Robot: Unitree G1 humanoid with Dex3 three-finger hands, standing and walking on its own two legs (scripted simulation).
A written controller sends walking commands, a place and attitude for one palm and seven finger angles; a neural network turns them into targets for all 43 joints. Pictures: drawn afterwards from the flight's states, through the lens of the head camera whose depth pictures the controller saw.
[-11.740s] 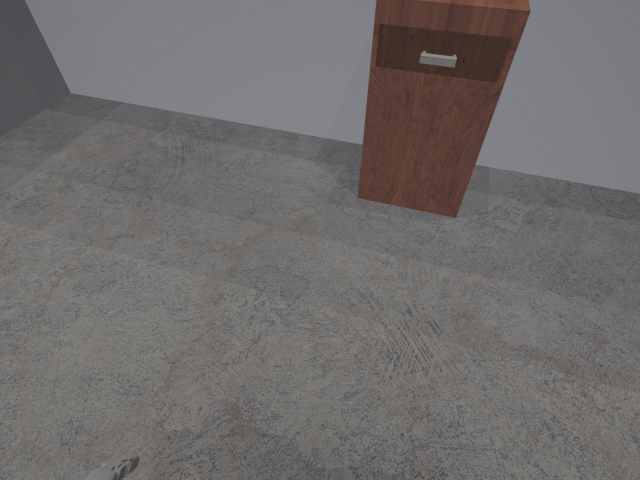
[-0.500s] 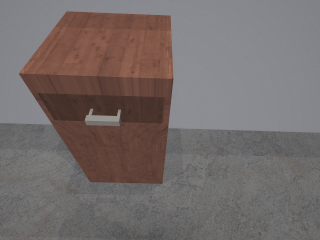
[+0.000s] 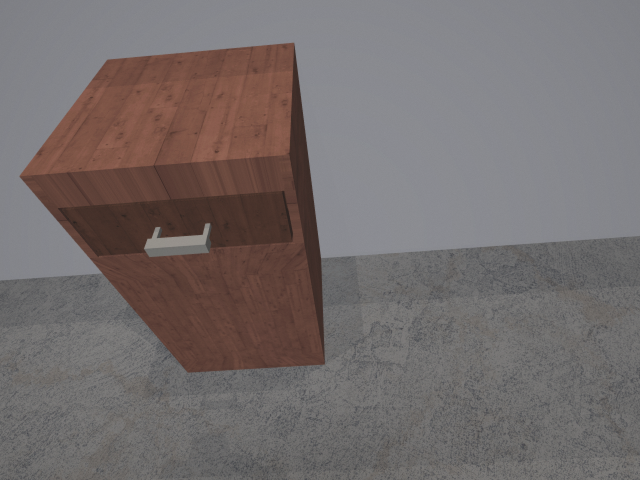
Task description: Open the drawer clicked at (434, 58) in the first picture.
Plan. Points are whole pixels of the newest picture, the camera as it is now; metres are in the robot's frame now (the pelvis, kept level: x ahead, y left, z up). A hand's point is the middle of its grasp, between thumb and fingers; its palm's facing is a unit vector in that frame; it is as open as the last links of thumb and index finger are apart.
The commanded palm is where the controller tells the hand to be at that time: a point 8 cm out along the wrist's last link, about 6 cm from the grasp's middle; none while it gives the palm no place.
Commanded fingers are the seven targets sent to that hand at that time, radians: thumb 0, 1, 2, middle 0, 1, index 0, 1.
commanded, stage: come to a stop and stand still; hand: left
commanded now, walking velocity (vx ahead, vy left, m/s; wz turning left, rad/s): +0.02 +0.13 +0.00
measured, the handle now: (180, 237) +0.54 +0.32 -0.07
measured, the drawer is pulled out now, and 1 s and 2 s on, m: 0.00 0.00 0.00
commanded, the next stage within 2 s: look again from close up in 1.22 s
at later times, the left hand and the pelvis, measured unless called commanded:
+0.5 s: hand out of the picture -0.05 +0.25 -0.19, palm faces +0.08 -0.98 -0.18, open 7.4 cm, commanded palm none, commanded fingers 0.00 0.90 0.90 -0.20 -0.30 -0.20 -0.30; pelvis -0.02 +0.07 +0.00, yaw +0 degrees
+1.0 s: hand out of the picture +0.01 +0.25 -0.18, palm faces +0.02 -0.98 -0.20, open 7.3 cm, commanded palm none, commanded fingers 0.00 0.90 0.90 -0.20 -0.30 -0.20 -0.30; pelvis +0.01 +0.08 +0.00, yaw -1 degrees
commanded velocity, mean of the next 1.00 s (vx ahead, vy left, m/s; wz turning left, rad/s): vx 0.01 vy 0.01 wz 0.00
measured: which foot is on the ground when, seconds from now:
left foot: up 0.00-0.32, down 0.34-1.00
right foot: down 0.00-1.00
